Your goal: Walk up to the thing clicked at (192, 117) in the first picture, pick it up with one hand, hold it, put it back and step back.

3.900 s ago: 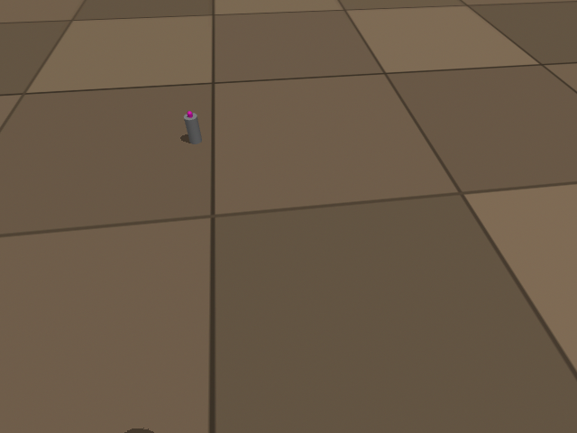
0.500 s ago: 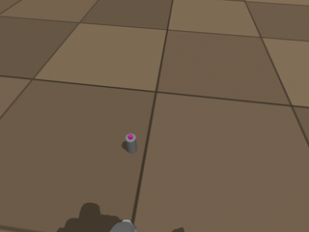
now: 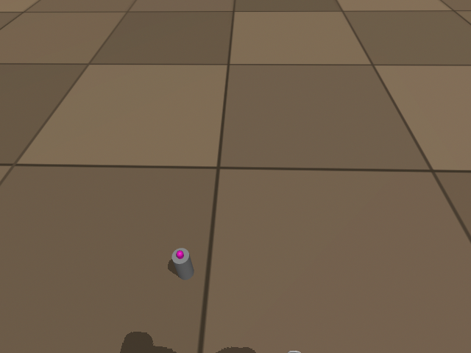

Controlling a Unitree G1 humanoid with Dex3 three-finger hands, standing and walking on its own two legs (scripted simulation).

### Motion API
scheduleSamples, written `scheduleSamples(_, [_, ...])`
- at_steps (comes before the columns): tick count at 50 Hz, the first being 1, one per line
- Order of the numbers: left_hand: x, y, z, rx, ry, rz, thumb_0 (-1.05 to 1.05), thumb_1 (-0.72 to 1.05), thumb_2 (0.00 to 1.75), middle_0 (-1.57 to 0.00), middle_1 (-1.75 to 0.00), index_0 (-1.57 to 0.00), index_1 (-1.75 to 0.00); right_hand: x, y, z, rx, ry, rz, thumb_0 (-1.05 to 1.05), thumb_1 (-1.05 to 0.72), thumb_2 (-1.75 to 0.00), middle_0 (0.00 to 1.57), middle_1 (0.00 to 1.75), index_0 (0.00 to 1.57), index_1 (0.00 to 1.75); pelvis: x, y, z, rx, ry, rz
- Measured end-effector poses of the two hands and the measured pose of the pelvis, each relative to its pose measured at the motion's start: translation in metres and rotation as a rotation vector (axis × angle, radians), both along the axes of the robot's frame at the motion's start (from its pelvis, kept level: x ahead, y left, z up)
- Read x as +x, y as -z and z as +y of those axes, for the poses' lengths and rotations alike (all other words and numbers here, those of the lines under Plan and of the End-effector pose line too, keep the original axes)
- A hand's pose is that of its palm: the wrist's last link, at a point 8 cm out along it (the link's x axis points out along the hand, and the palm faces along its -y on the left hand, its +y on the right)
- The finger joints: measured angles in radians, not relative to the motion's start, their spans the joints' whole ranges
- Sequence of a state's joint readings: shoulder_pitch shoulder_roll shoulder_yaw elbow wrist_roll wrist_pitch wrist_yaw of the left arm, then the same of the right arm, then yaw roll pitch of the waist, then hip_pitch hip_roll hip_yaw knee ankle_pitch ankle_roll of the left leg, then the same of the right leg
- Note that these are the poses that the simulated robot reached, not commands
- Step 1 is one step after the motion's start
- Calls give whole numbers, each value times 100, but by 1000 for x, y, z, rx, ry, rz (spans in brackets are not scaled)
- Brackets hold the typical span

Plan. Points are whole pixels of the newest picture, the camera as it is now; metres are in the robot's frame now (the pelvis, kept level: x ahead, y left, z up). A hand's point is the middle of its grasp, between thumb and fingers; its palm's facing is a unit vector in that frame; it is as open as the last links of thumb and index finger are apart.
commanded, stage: walk up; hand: left
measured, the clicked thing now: (182, 262) +0.59 +0.25 -0.67
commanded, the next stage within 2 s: none
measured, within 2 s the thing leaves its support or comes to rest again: neither
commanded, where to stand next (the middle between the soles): +0.25 +0.03 m, yaw +2 degrees
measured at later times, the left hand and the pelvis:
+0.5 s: hand out of the picture +0.15 +0.30 -0.15, palm faces +0.03 -0.93 -0.38, open 7.4 cm; pelvis +0.13 +0.02 -0.01, yaw +3 degrees
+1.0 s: hand (95, 326) +0.21 +0.29 -0.15, palm faces -0.02 -0.92 -0.39, open 7.4 cm; pelvis +0.16 +0.02 -0.01, yaw +0 degrees
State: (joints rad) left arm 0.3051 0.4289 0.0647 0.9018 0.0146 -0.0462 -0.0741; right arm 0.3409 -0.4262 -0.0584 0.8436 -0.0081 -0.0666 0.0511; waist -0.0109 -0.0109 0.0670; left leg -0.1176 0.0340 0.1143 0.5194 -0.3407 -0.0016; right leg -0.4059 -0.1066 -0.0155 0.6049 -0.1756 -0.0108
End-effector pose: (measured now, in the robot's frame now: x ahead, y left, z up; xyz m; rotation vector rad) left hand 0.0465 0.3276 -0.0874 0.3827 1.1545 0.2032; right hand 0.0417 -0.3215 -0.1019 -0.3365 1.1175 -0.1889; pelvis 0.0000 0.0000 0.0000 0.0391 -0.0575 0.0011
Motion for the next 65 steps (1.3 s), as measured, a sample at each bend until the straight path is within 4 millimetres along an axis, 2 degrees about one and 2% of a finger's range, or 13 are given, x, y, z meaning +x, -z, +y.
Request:
scheduleSamples(3, [25, -3, -12, 40, -1, -43, 1, 91, 90, -21, -30, -20, -30, 17, 20, -15, 12, 4, 29, 0, -90, -90, 20, 30, 21, 30, 19, 9, -14, -28, -4, -6])
scheduleSamples(5, [36, -8, -21, 45, -8, -74, 1, 91, 90, -21, -30, -20, -30, 30, 25, -17, 24, -6, 52, 0, -90, -90, 20, 30, 21, 30, 29, 8, -20, -22, -7, -10])
scheduleSamples(9, [47, -20, -33, 40, -28, -87, 1, 90, 90, -21, -30, -21, -30, 60, 21, -15, 52, -26, 50, 1, -91, -90, 20, 30, 20, 30, 47, -2, -23, -14, -5, -10])
scheduleSamples(13, [54, -23, -34, 36, -34, -68, 1, 90, 90, -21, -30, -21, -30, 87, 14, -13, 60, -40, 35, 0, -91, -90, 20, 30, 20, 30, 65, -8, -23, -26, -8, -9])
scheduleSamples(21, [76, -4, -8, 5, -59, -39, 1, 90, 90, -21, -30, -21, -30, 132, -3, -1, 1, -69, 59, 0, -90, -90, 20, 30, 20, 30, 104, -5, -4, -61, -35, 3])
scheduleSamples(26, [101, 29, 19, -25, -73, -6, 1, 90, 90, -21, -30, -21, -30, 165, -8, 20, -70, -70, 32, 0, -90, -90, 20, 30, 20, 30, 131, 9, 22, -52, -48, 6])
scheduleSamples(30, [122, 38, 23, -55, -59, 34, 1, 91, 90, -21, -30, -20, -30, 182, -18, 40, -74, -55, -5, 0, -90, -90, 20, 30, 21, 30, 142, 4, 34, -73, -41, 3])
scheduleSamples(34, [140, 37, 26, -71, -56, 37, 1, 91, 90, -21, -30, -20, -30, 189, -27, 52, -74, -54, -10, 0, -90, -90, 20, 30, 21, 30, 151, -2, 38, -63, -40, 3])
scheduleSamples(38, [148, 36, 27, -61, -59, 55, 1, 91, 90, -21, -30, -20, -30, 196, -22, 54, -72, -46, -5, 0, -90, -90, 20, 30, 21, 30, 157, -3, 40, -53, -26, 1])
scheduleSamples(45, [152, 34, 21, -4, -63, 84, 1, 91, 90, -21, -30, -20, -30, 211, 7, 44, -26, -28, -23, 0, -90, -90, 20, 30, 21, 30, 161, 10, 29, -42, 5, -1])
scheduleSamples(48, [152, 28, 12, 3, -61, 75, 1, 91, 90, -21, -30, -20, -30, 214, 16, 45, 7, -14, -13, 0, -90, -90, 20, 30, 21, 30, 160, 9, 25, -60, -1, -9])
scheduleSamples(55, [175, 18, -2, -20, -36, 39, 1, 90, 90, -21, -30, -20, -30, 204, 21, 50, 53, -2, 37, 0, -90, -90, 20, 30, 21, 30, 162, 1, 21, -37, 3, -4])
scheduleSamples(65, [219, 17, -14, -75, -15, -3, 1, 90, 90, -21, -30, -20, -30, 187, 5, 39, 13, 34, 128, 0, -90, -90, 20, 30, 21, 30, 177, -11, 20, -40, 4, 16])
